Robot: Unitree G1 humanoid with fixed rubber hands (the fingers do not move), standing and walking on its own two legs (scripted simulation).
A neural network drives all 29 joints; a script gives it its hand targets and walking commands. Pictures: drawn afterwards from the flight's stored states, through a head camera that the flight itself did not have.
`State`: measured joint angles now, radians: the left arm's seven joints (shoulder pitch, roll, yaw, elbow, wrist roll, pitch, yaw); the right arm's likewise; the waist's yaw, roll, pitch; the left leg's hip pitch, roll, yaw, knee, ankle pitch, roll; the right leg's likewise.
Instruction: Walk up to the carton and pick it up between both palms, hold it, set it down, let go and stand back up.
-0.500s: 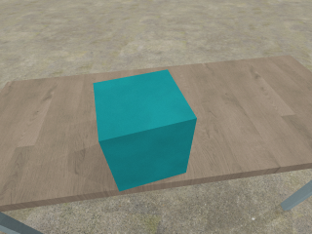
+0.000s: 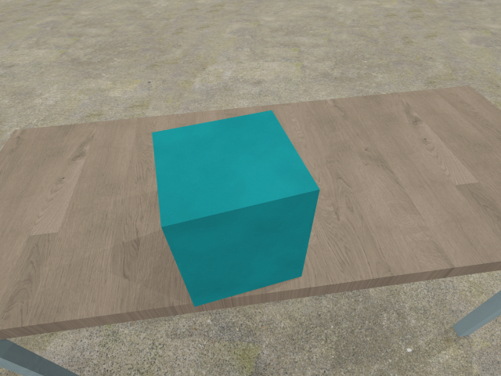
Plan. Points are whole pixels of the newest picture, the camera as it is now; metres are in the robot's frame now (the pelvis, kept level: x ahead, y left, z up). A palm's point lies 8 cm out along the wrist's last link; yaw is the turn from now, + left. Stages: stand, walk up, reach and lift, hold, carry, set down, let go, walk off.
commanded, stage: stand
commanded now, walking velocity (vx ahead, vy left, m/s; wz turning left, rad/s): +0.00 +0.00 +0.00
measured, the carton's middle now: (232, 209) +0.39 +0.07 +0.05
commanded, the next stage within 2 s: none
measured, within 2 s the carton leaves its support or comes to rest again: neither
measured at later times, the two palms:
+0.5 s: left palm out of the picture +0.02 +0.24 -0.13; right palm out of the picture +0.02 -0.24 -0.14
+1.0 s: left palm out of the picture +0.03 +0.24 -0.14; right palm out of the picture +0.02 -0.24 -0.14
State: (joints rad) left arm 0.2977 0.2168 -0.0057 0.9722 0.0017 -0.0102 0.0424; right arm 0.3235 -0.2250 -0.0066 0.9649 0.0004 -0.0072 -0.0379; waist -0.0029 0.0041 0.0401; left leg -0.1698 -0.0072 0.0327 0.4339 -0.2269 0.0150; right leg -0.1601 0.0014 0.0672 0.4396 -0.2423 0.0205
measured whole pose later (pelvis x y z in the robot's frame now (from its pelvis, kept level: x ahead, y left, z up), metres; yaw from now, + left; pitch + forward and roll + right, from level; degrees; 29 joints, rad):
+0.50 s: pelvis +0.00 +0.00 +0.00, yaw +0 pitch -2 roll +0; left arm 0.29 0.20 -0.01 1.00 0.00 -0.01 0.05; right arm 0.32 -0.21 -0.01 0.98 0.00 -0.01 -0.04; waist 0.00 0.00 0.04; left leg -0.17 -0.01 0.03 0.43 -0.23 0.01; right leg -0.15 0.00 0.06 0.43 -0.25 0.02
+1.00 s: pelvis +0.01 +0.00 +0.00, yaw +1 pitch -2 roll +0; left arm 0.28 0.19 0.00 1.03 0.00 -0.01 0.05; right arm 0.32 -0.20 -0.01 1.00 0.00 -0.01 -0.05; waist 0.00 0.01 0.03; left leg -0.16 -0.01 0.02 0.42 -0.23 0.01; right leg -0.14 0.00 0.06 0.43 -0.25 0.02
